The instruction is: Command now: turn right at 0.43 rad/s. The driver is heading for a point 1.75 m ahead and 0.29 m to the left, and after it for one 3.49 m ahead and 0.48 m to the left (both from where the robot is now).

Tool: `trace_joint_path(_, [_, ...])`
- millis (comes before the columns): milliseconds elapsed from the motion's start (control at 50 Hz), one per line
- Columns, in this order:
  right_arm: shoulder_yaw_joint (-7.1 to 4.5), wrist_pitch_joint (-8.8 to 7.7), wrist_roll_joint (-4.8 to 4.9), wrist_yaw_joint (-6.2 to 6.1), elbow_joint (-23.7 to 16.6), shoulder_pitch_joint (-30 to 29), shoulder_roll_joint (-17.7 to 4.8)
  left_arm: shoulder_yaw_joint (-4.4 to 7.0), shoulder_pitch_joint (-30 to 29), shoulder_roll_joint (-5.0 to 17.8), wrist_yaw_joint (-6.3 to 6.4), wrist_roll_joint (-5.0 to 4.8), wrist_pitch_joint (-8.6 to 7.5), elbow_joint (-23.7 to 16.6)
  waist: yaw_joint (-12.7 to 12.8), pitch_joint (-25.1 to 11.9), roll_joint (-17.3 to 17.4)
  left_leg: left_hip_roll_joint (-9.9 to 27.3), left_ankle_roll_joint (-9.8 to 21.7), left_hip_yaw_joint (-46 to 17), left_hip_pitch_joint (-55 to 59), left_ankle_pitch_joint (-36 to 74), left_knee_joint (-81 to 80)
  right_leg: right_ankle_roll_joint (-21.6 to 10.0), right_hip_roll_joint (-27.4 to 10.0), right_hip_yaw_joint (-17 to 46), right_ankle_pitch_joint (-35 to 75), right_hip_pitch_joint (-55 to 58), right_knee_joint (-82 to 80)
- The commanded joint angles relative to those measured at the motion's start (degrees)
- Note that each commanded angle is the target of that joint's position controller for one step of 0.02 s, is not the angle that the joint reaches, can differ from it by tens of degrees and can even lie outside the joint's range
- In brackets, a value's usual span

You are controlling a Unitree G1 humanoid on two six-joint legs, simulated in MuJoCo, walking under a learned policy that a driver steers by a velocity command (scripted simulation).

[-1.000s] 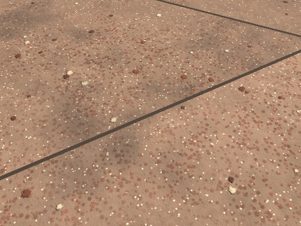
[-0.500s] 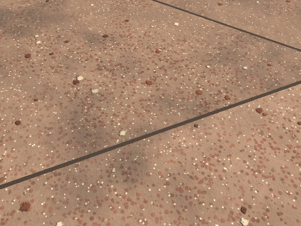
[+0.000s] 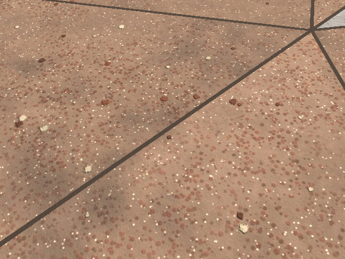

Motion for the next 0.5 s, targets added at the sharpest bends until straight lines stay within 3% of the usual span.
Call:
trace_joint_path(20, [-0.61, -1.23, 0.25, 0.71, -3.04, -1.08, -4.67, 2.15, -1.04, 9.91, 0.04, 0.26, 0.1, -3.72, 0.35, -6.94, -10.47, -0.34, 0.04, 1.23, 1.43, -0.4, -4.65, -9.75, -13.81, 13.86, 23.47, 7.6, -3.23])
trace_joint_path(60, [-0.44, -1.83, 0.54, 1.69, -2.55, 0.41, -4.53, 1.5, -1.18, 8.66, 0.03, -0.12, 0.38, -3.77, -0.05, -7.81, -10.23, -0.39, 1.26, 2.53, 6.48, 1.38, -10.71, -8.84, -12.65, 14.88, 10.98, 5.86, -3.35])
trace_joint_path(80, [-0.26, -2.24, 0.51, 2.26, -1.65, 2.36, -3.94, 0.83, -1.79, 7.55, 0.12, -0.2, 0.45, -3.68, -1.45, -7.68, -9.74, -0.36, 2.3, 4.03, 11.07, 5.64, -16.43, -7.66, -11.52, 14.1, 1.77, 3.64, -2.9])
trace_joint_path(100, [0.0, -2.63, 0.21, 2.71, -0.51, 4.04, -3.2, -0.1, -0.32, 5.45, 0.13, 0.31, 0.28, -3.02, -1.94, -7.4, -8.67, -0.22, 3.39, 4.74, 16.34, 7.8, -20.97, -6.06, -9.63, 13.21, -6.7, 0.91, -2.19])
trace_joint_path(120, [0.02, -3.05, -0.49, 2.89, 0.6, 6.78, -4.2, -1.06, 1.6, 2.8, -0.02, 1.2, -0.21, -2.32, -1.98, -7.85, -4.7, 4.45, 5.3, -1.08, 22.08, 5.0, -22.32, -3.86, -6.52, 10.38, -13.85, -3.28, 2.96])
trace_joint_path(140, [-0.2, -3.2, -0.88, 2.72, 1.49, 11.15, -7.48, -1.86, 2.21, 0.19, -0.26, 2.11, -0.95, -2.59, -1.48, -8.06, 5.55, 14.04, 9.76, -14.15, 25.7, 2.7, -25.9, -0.65, -0.34, 1.16, -20.51, -9.94, 19.08])
trace_joint_path(160, [-1.64, -3.5, -2.0, 3.3, 2.98, 14.4, -14.18, -0.66, -1.33, 4.05, -0.51, 0.21, -2.23, -6.7, -1.69, -2.65, 16.65, 22.02, 20.18, -34.82, 25.37, -11.57, -33.63, 0.51, 2.58, -3.57, -27.01, -25.0, 26.36])
trace_joint_path(180, [-0.86, -4.38, -1.14, 3.34, 1.4, 12.31, -10.57, 0.57, -4.87, 9.25, -0.53, -0.66, -3.44, -6.72, -3.08, 2.66, 9.93, 22.35, 22.13, -37.44, 23.0, -20.94, -35.88, 0.97, -1.97, -0.82, -21.97, -29.1, 32.41])
trace_joint_path(200, [-0.2, -4.74, -0.29, 2.99, 0.85, 10.36, -8.41, 1.19, -5.51, 10.53, -0.87, -0.76, -4.1, -6.24, -2.47, 4.13, 7.73, 19.77, 19.85, -31.87, 22.01, -20.51, -35.63, 1.21, -4.02, -1.2, -16.09, -29.69, 33.37])
trace_joint_path(240, [0.02, -4.93, 0.55, 2.61, 0.48, 10.99, -8.02, 1.03, -6.6, 8.07, -1.2, 0.32, -5.1, -6.0, -2.96, 2.94, 6.87, 15.99, 17.48, -26.02, 22.79, -13.84, -36.26, 2.17, -5.6, -2.73, -9.35, -28.88, 30.94])
trace_joint_path(260, [0.24, -4.9, 0.49, 2.26, 0.78, 12.3, -7.36, 0.79, -8.19, 6.6, -1.46, 0.59, -5.73, -6.45, -3.42, 2.01, 6.56, 14.15, 16.68, -22.6, 22.32, -8.93, -36.41, 2.66, -5.82, -3.42, -6.14, -26.59, 28.12])
trace_joint_path(300, [0.2, -4.61, 0.49, 1.65, 1.13, 14.25, -6.95, -0.02, -10.04, 3.47, -1.96, 0.76, -6.71, -6.96, -4.06, 0.22, 7.08, 10.71, 15.78, -16.42, 20.72, 0.09, -35.57, 3.82, -4.23, -5.82, -1.77, -20.86, 19.98])
trace_joint_path(340, [-0.14, -4.15, 0.6, 1.28, 0.9, 15.3, -7.96, -0.76, -11.93, 1.52, -2.48, 0.42, -7.15, -7.52, -4.69, -0.34, 7.87, 9.04, 15.47, -13.49, 17.54, 3.69, -34.38, 4.63, -2.45, -7.33, 0.19, -14.41, 11.77])
trace_joint_path(400, [-0.58, -3.49, 0.92, 1.43, 0.41, 17.43, -9.45, -0.51, -12.18, 3.13, -2.93, -0.83, -7.3, -8.11, -4.63, -0.86, 8.46, 10.13, 15.73, -15.83, 13.99, 1.61, -32.8, 5.18, -1.21, -7.43, 2.43, -6.57, 4.84])
trace_joint_path(460, [-0.01, -3.09, 1.01, 1.48, -0.89, 16.59, -7.45, 0.61, -5.18, 5.53, -2.46, -1.26, -7.41, -6.53, -0.2, -2.39, 7.27, 8.63, 13.09, -17.33, 9.16, 0.22, -27.73, 3.71, -2.07, -6.74, 4.82, 6.48, -0.99])
trace_joint_path(480, [0.64, -3.21, 0.74, 1.52, -1.69, 15.4, -5.18, 1.38, 1.01, 7.33, -1.87, -1.13, -7.51, -5.39, 2.99, -4.52, 6.38, 6.22, 11.03, -15.57, 4.45, 0.13, -21.24, 2.16, -5.27, -4.31, 3.43, 15.07, -1.74])
trace_joint_path(500, [1.95, -3.52, 0.31, 1.65, -3.36, 14.77, -0.48, 2.45, 9.79, 11.44, -1.11, 0.13, -7.44, -4.26, 6.41, -11.18, -2.98, 1.03, 7.54, -8.39, -4.89, -4.02, -3.39, -1.84, -16.51, 8.14, -5.44, 28.53, -4.0])
Keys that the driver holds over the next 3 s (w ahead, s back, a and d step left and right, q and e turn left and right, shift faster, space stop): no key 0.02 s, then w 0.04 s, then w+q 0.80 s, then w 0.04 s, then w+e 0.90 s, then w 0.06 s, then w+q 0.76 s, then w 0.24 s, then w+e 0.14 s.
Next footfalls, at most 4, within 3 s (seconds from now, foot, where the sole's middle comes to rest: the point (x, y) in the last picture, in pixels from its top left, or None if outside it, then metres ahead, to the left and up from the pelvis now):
0.12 left None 0.06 0.14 -0.78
0.48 right None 0.23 -0.12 -0.78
0.98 left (136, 253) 0.47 0.22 -0.78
1.52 right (172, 170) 0.83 0.10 -0.78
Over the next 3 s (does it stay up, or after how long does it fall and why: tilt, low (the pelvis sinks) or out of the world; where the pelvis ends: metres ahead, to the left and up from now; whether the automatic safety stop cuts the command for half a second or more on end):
stays up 1.45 0.29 -0.02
